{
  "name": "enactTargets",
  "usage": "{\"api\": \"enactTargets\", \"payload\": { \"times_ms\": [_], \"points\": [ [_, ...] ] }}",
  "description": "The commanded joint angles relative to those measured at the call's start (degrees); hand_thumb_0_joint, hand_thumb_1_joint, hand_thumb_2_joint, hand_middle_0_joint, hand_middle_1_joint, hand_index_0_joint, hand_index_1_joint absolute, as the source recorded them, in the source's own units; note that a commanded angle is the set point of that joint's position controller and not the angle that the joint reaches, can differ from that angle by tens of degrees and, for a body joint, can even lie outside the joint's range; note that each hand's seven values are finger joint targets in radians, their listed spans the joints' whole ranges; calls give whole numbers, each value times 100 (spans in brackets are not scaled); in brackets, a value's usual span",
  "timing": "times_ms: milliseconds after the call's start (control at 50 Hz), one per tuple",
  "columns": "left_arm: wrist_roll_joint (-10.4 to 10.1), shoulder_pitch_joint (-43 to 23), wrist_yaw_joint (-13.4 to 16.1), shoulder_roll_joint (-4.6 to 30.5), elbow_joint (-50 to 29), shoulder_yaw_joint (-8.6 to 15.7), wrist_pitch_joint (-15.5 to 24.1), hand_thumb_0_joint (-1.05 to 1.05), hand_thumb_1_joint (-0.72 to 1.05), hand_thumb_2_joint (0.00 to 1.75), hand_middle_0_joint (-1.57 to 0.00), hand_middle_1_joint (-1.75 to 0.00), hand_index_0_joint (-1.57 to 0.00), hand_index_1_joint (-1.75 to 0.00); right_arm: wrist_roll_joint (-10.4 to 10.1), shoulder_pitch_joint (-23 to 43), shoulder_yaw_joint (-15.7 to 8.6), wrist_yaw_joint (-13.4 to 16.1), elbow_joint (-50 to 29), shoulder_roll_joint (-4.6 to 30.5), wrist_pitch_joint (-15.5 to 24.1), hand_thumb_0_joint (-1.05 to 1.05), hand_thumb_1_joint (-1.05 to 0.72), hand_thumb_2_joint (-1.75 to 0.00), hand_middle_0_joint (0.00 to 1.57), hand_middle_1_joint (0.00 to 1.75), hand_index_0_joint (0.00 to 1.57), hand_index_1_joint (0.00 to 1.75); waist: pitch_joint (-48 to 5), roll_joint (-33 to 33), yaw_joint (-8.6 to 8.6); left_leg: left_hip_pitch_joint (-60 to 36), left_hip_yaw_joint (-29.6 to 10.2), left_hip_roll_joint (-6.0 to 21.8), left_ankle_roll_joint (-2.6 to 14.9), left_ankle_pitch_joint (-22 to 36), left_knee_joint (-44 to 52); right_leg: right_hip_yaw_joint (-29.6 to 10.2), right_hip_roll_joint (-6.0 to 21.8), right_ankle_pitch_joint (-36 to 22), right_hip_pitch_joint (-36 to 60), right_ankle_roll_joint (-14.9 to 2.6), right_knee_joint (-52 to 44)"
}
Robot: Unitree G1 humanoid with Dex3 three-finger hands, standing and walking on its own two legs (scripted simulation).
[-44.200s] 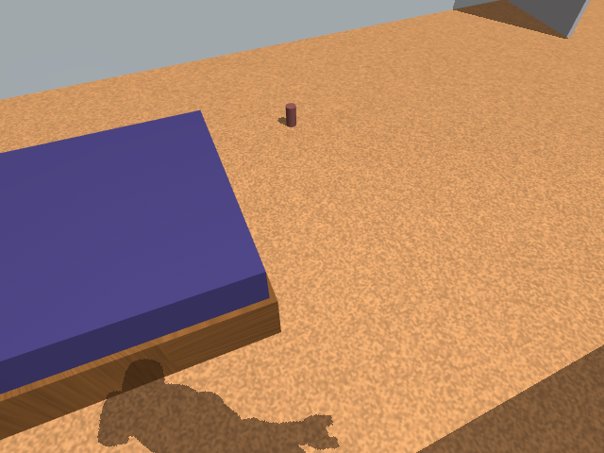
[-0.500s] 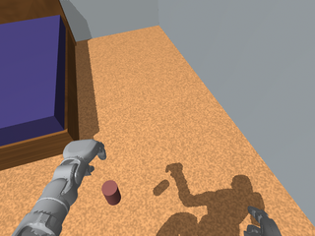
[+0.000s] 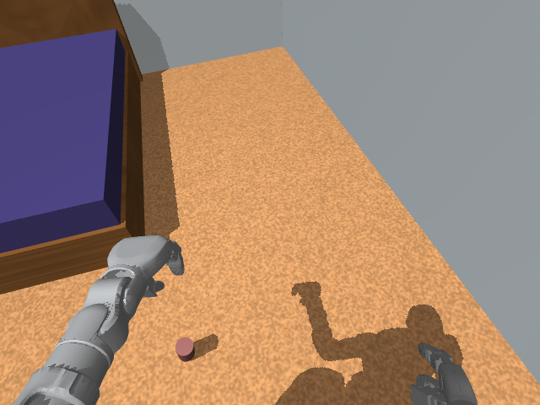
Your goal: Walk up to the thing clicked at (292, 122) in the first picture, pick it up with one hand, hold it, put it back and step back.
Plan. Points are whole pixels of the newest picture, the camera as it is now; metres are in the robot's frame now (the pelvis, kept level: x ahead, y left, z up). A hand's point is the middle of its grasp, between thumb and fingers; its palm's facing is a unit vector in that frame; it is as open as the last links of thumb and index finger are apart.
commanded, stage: hold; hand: left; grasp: from above
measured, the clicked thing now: (185, 349) +0.38 +0.36 -0.69
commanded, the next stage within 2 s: crouch in 0.22 s
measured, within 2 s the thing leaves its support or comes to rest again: rests again in 0.34 s
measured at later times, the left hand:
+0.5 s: hand (153, 281) +0.30 +0.22 -0.02, palm faces -0.43 -0.06 -0.90, open 5.9 cm
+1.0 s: hand (181, 311) +0.34 +0.24 -0.24, palm faces -0.42 +0.04 -0.91, open 5.0 cm
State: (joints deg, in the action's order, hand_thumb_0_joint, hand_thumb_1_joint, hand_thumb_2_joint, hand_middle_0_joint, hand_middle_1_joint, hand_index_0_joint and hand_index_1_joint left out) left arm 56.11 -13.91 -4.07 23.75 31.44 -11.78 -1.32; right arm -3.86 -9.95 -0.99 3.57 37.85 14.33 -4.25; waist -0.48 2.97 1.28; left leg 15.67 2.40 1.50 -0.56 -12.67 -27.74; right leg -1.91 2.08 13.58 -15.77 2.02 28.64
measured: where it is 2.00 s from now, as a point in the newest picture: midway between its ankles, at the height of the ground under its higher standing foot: outside the picture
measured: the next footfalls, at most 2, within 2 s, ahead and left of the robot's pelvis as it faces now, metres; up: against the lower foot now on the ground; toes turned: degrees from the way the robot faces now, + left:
none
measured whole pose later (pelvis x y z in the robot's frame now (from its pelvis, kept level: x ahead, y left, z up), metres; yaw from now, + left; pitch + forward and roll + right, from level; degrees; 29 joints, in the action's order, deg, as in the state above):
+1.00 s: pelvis -0.04 +0.00 -0.13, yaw +1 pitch +24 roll -2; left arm 66.9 -34.5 19.4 23.8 65.7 -7.0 3.5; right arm 1.0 -12.3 -4.6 1.2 40.7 15.7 -2.4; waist -8.9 0.9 -5.3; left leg 70.7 -1.4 2.5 -0.6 -28.2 -74.9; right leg -0.3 1.0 28.6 -68.5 2.3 73.2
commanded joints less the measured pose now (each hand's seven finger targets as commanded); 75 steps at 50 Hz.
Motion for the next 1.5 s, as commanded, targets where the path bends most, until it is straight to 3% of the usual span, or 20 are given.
{"api": "enactTargets", "payload": {
  "times_ms": [0, 20, 240, 320, 440, 560, 620, 720, 740, 780, 820, 880, 920, 960, 1020, 1100, 1180, 1260, 1360, 1480],
  "points": [
    [-59, -1548, 26, 1067, -804, 497, -18, 0, 51, 45, -88, -55, -92, -51, -24, 524, -259, 48, -831, 703, 214, 0, -91, -90, 20, 30, 20, 30, -1225, -327, -14, -759, 5, -168, 131, 920, 381, 215, -350, -746, 245, -228, -478],
    [-75, -1457, -6, 963, -748, 391, -13, 0, 50, 44, -87, -55, -91, -51, -34, 555, -246, 45, -867, 693, 212, 0, -91, -90, 20, 30, 20, 30, -1130, -415, -25, -702, -21, -163, 130, 861, 410, 227, -356, -696, 226, -226, -486],
    [48, -2056, 227, 1355, -1025, 798, 171, 0, 50, 49, -89, -55, -92, -52, -14, 424, -257, 81, -822, 705, 177, 0, -91, -90, 20, 30, 20, 30, -1513, -134, -51, -946, 48, -201, 133, 1150, 333, 175, -339, -971, 352, -225, -462],
    [44, -1879, 289, 1247, -923, 765, 101, 0, 48, 40, -79, -64, -87, -56, -21, 403, -292, 76, -789, 712, 154, 0, -89, -90, 20, 30, 20, 30, -1557, -179, -17, -979, 80, -203, 139, 1274, 316, 183, -331, -1107, 400, -206, -482],
    [2, -1204, 157, 852, -465, 366, 134, 0, 52, 41, -86, -59, -92, -53, -50, 430, -295, 49, -862, 701, 114, 0, -90, -90, 20, 30, 20, 30, -1056, -580, -49, -700, 59, -193, 160, 1057, 376, 223, -323, -906, 217, -221, -510],
    [221, -1499, 682, 968, 133, 641, 496, 0, 52, 41, -87, -55, -92, -50, 30, 330, -268, 26, -824, 702, 41, 0, -90, -90, 20, 30, 20, 30, -746, -557, -233, -114, 11, -226, 135, 512, 25, 214, -298, -369, -433, -241, -232],
    [485, -2329, 1206, 1162, 420, 772, 628, 0, 52, 37, -85, -58, -92, -52, 158, 178, -334, -10, -622, 753, 33, 0, -90, -90, 20, 30, 20, 30, -1232, -302, -357, 291, 11, -236, 101, 496, -623, 208, -296, -433, -944, -232, 328],
    [940, -2785, 1974, 771, 1325, 498, 699, 0, 55, 40, -89, -60, -95, -54, 324, -273, -509, -155, -391, 817, 77, 0, -91, -90, 20, 30, 20, 30, -2212, -300, -545, 1513, -10, -231, 80, 514, -2234, 181, -289, -547, -2236, -229, 1735],
    [1018, -2909, 2102, 925, 1500, 600, 693, 0, 57, 39, -90, -59, -97, -52, 334, -313, -533, -181, -382, 833, 75, 0, -91, -90, 20, 30, 20, 30, -2410, -288, -522, 1819, -4, -235, 81, 450, -2478, 171, -287, -475, -2343, -226, 1945],
    [1069, -2984, 2271, 780, 2014, 529, 635, 0, 63, 37, -93, -61, -100, -54, 365, -420, -554, -229, -313, 866, 112, 0, -91, -90, 20, 30, 20, 30, -2574, -212, -568, 2368, -37, -214, 94, 325, -2914, 211, -302, -306, -2869, -251, 2378],
    [1115, -3423, 2420, 984, 2170, 641, 590, 0, 65, 38, -93, -62, -101, -54, 387, -502, -628, -230, -262, 928, 161, 0, -91, -90, 20, 30, 20, 30, -2819, 66, -577, 2692, -83, -190, 62, 85, -3227, 264, -332, -45, -3419, -298, 2733],
    [1114, -3610, 2546, 1128, 2592, 753, 494, 0, 66, 31, -93, -61, -102, -52, 442, -588, -648, -225, -147, 967, 261, 0, -91, -90, 20, 30, 20, 30, -3023, 110, -609, 3437, -171, -173, 78, -340, -3673, 339, -345, 312, -4014, -324, 3267],
    [1026, -3596, 2589, 862, 2933, 671, 440, 0, 64, 32, -92, -59, -100, -50, 482, -649, -658, -209, -125, 962, 347, 0, -90, -90, 20, 30, 20, 30, -3118, 27, -712, 3843, -280, -138, 84, -643, -3987, 390, -354, 586, -4551, -342, 3645],
    [1070, -3959, 2664, 1328, 2664, 916, 438, 0, 61, 32, -90, -59, -98, -51, 504, -709, -681, -177, -83, 1012, 411, 0, -90, -90, 20, 30, 20, 30, -3558, 271, -638, 4215, -291, -147, 67, -935, -4247, 383, -317, 777, -4737, -369, 3999],
    [1060, -4343, 2703, 1363, 2455, 957, 412, 0, 62, 35, -92, -58, -99, -51, 558, -749, -678, -156, -25, 1015, 500, 0, -90, -90, 20, 30, 20, 30, -4121, 444, -762, 4517, -363, -106, 75, -1015, -4765, 411, -300, 832, -5253, -381, 4544],
    [1066, -4466, 2712, 1643, 2758, 1174, 402, 0, 55, 36, -89, -56, -95, -49, 626, -766, -665, -148, 56, 1095, 594, 0, -90, -90, 20, 30, 20, 30, -4148, 567, -804, 4959, -604, -62, 35, -1437, -5101, 514, -306, 1225, -6177, -414, 5174],
    [1086, -4232, 2675, 1629, 3328, 1228, 437, 0, 55, 36, -89, -54, -95, -48, 673, -821, -625, -217, 117, 1093, 668, 0, -90, -90, 20, 30, 20, 30, -4089, 366, -901, 5757, -557, -111, 101, -1886, -5626, 534, -295, 1617, -6624, -420, 5566],
    [1006, -4474, 2606, 1626, 3142, 1203, 623, 0, 63, 39, -95, -53, -101, -48, 702, -882, -611, -320, 132, 1112, 768, 0, -90, -90, 20, 30, 20, 30, -4278, 414, -1046, 6073, -654, -127, 125, -2131, -6010, 604, -284, 1839, -7116, -419, 5932],
    [1132, -4642, 2727, 1893, 2882, 1406, 833, 0, 65, 38, -95, -54, -102, -48, 779, -987, -560, -442, 271, 1141, 860, 0, -90, -90, 20, 30, 20, 30, -4785, 702, -1019, 6082, -614, -140, 116, -1670, -6585, 631, -265, 1461, -7491, -423, 6456],
    [1372, -4955, 2972, 2186, 2935, 1608, 920, 0, 59, 36, -95, -48, -100, -43, 881, -1029, -514, -576, 379, 1171, 884, 0, -91, -90, 20, 30, 20, 30, -4815, 977, -1057, 6340, -536, -137, 112, -1356, -7158, 659, -260, 1211, -7952, -414, 6905]
  ]
}}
